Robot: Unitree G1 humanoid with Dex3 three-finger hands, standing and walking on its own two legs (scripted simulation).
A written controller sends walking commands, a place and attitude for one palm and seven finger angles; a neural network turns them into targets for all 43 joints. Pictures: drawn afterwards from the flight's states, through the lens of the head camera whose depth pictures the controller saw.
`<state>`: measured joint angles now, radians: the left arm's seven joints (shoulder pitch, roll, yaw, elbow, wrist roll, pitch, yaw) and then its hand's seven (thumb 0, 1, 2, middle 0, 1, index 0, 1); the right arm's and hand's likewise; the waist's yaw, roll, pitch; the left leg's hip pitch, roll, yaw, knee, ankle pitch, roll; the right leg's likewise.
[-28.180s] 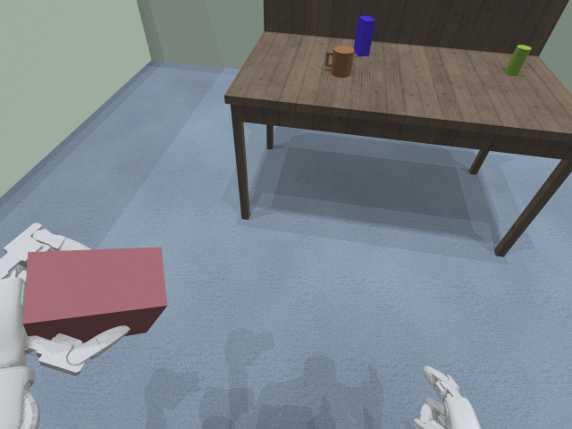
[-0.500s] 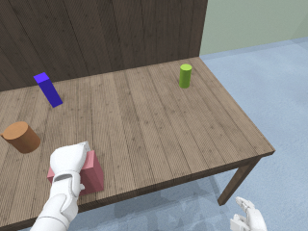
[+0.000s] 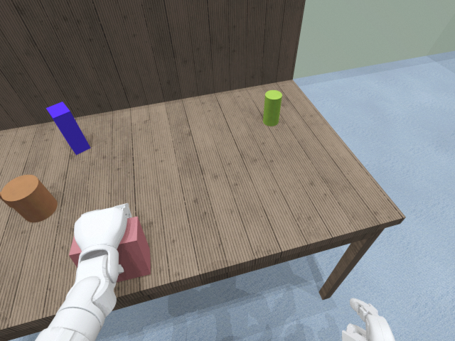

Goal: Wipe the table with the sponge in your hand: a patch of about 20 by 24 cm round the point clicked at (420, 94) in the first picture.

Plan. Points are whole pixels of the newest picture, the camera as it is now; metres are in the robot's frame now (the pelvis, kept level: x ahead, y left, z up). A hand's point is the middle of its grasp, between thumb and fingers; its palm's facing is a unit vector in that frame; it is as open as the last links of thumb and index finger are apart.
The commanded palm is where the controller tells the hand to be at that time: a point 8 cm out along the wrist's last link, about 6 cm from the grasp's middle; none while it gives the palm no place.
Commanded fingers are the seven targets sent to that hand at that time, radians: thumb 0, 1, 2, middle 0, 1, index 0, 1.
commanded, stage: wipe forward along the first lane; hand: left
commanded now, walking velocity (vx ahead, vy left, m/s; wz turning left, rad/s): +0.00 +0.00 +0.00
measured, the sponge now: (117, 257) +0.28 +0.27 -0.07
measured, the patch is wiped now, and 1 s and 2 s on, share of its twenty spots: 0.10 0.40 0.45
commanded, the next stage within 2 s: slide across to the middle lane in 1.52 s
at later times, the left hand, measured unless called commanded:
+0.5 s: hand (111, 222) +0.34 +0.29 -0.02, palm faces -0.12 +0.00 -0.99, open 10.4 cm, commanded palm +0.32 +0.28 +0.01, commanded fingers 0.00 0.10 1.30 -1.20 -1.60 -1.20 -1.60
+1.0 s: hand (111, 199) +0.39 +0.32 -0.03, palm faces -0.13 +0.02 -0.99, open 10.4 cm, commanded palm +0.38 +0.30 +0.01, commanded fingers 0.00 0.10 1.30 -1.20 -1.60 -1.20 -1.60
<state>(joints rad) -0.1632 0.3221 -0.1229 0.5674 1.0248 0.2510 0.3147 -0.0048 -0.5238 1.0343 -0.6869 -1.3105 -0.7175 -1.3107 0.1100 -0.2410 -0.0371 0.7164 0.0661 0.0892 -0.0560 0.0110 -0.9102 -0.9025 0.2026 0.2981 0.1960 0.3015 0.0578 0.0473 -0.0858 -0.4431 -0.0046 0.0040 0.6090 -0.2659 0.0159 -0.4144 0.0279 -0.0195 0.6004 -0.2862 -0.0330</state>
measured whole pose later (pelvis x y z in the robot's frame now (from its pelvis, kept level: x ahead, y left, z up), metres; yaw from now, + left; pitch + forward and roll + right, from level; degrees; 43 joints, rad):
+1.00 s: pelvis -0.01 +0.01 -0.02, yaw +0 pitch +16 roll -2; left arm -0.64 0.46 -0.04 1.05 1.06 0.17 0.36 0.01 -0.53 1.04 -0.70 -1.31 -0.72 -1.31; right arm 0.25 -0.26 -0.04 0.74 0.06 0.11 -0.04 0.01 -0.91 -0.90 0.20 0.30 0.20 0.30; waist -0.03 0.04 -0.14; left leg -0.75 0.01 -0.01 0.79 -0.31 0.03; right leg -0.70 0.04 -0.03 0.73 -0.31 -0.02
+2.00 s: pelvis +0.01 +0.03 -0.02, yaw -1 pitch +20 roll -4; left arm -0.85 0.50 -0.07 1.19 1.05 0.21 0.32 0.00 -0.52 1.04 -0.68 -1.33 -0.71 -1.33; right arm 0.30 -0.23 -0.04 0.77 0.04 0.12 0.00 0.01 -0.91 -0.90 0.20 0.30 0.20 0.30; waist -0.10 0.04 -0.15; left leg -0.81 0.00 -0.01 0.81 -0.34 0.05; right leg -0.73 0.04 -0.03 0.70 -0.31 0.00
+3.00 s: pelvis +0.02 +0.02 -0.01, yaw -1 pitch +15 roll -2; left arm -0.68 0.29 -0.17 1.08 1.02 0.32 0.43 0.00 -0.50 1.04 -0.65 -1.36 -0.67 -1.37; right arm 0.20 -0.23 -0.05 0.75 0.05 0.16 0.01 0.01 -0.91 -0.90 0.20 0.30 0.20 0.30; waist -0.03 0.03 -0.16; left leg -0.65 0.00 0.01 0.71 -0.33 0.04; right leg -0.59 0.03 -0.02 0.64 -0.31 -0.01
